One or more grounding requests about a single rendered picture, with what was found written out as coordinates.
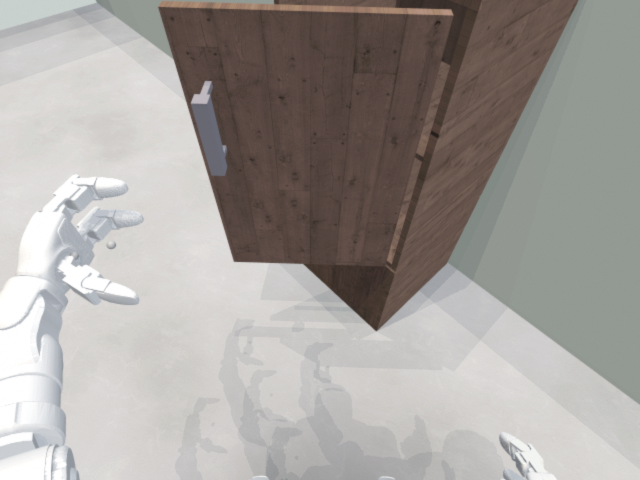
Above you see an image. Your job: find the cupboard door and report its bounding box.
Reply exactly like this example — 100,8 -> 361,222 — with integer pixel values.
158,1 -> 454,266

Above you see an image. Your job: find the robot left hand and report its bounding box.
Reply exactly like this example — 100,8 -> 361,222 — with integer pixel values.
16,175 -> 144,305

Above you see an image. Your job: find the handle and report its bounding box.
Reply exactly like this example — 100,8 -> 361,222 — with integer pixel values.
191,81 -> 227,176

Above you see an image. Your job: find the left robot upper arm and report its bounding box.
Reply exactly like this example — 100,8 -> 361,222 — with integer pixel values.
0,444 -> 80,480

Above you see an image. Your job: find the robot right hand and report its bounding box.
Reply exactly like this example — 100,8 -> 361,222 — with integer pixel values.
499,432 -> 557,480

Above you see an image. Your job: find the left robot forearm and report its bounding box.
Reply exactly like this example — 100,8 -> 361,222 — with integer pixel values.
0,276 -> 68,460

